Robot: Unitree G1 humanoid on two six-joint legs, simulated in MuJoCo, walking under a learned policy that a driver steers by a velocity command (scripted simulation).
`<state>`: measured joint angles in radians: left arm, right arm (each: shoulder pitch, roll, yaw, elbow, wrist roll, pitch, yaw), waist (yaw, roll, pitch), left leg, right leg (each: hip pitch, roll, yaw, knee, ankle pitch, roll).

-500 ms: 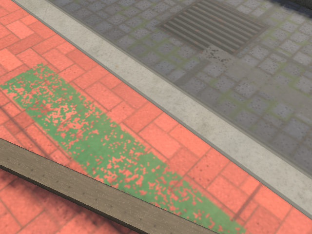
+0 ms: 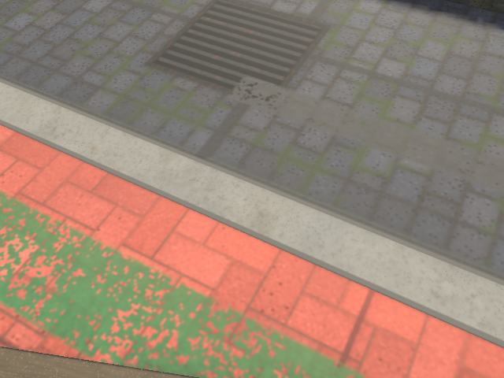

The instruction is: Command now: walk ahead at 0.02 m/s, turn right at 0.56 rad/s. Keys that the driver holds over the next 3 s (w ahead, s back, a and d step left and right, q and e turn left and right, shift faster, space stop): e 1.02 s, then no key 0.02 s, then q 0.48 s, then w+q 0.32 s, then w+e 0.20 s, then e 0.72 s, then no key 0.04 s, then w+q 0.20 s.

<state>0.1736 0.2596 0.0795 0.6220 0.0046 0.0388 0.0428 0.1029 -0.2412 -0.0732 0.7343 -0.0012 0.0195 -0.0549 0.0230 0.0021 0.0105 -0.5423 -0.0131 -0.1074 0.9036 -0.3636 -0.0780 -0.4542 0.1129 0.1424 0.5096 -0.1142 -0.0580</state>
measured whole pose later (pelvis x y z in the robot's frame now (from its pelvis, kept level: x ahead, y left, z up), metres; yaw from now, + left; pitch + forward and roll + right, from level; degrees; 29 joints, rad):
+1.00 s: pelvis -0.03 +0.01 +0.00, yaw -36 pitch +3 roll +1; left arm 0.17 0.30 0.07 0.58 -0.01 0.04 0.02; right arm 0.11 -0.27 -0.08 0.68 0.00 -0.01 -0.02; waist 0.02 -0.01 0.01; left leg -0.41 -0.03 -0.09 0.71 -0.37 -0.07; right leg -0.36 0.11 0.19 0.56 -0.23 -0.04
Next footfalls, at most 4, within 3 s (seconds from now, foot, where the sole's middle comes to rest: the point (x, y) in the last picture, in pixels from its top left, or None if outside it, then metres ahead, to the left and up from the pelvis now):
0.14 left None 0.06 0.14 -0.77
0.58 right None -0.03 -0.10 -0.77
1.04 left None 0.09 0.08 -0.77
1.34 right None -0.09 -0.10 -0.77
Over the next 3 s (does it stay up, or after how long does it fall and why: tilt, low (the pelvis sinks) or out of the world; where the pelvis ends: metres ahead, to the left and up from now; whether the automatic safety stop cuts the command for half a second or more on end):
stays up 0.38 -0.11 0.07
